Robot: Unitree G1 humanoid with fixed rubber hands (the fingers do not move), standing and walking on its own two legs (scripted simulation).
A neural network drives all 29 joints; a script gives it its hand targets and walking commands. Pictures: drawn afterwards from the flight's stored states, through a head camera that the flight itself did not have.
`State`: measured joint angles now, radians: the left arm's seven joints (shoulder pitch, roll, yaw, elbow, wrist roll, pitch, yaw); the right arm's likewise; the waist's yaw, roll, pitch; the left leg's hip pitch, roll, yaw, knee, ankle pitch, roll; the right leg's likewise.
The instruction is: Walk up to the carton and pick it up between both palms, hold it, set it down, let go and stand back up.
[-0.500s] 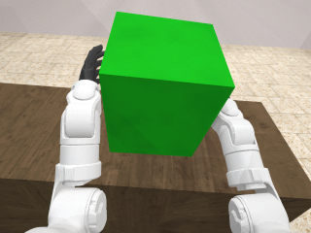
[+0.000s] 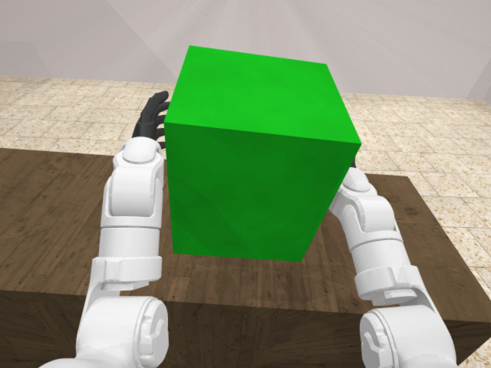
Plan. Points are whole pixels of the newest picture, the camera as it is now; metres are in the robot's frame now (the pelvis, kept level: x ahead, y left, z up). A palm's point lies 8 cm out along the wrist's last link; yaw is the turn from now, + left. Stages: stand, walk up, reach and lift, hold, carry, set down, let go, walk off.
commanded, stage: hold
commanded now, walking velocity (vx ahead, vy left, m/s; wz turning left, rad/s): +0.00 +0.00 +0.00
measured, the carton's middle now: (248, 160) +0.36 +0.01 +0.22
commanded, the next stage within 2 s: none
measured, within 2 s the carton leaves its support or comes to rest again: neither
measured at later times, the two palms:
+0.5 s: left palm (149, 140) +0.35 +0.16 +0.25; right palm (339, 167) +0.37 -0.14 +0.21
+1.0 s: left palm (149, 152) +0.35 +0.16 +0.23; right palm (338, 178) +0.36 -0.14 +0.19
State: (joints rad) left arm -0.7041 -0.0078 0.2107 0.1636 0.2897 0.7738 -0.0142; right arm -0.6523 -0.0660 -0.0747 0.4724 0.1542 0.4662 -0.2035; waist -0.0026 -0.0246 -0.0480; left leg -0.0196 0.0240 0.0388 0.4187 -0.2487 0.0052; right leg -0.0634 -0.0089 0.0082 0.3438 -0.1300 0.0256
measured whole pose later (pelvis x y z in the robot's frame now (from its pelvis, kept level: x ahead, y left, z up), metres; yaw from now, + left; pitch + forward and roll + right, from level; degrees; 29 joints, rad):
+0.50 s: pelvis +0.01 +0.00 +0.00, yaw +0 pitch -8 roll -1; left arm -0.71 -0.01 0.21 0.13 0.30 0.79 -0.03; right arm -0.65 -0.07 -0.07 0.43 0.15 0.49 -0.21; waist 0.00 -0.03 -0.03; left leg -0.01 0.02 0.04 0.41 -0.25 0.00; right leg -0.06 -0.01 0.01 0.34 -0.14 0.03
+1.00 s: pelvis +0.00 +0.00 +0.00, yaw +0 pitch -10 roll -1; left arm -0.71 -0.01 0.21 0.19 0.31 0.79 -0.03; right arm -0.65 -0.07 -0.07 0.49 0.15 0.49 -0.20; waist 0.00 -0.03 -0.01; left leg -0.01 0.02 0.04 0.42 -0.25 0.00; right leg -0.05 -0.01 0.01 0.34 -0.13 0.03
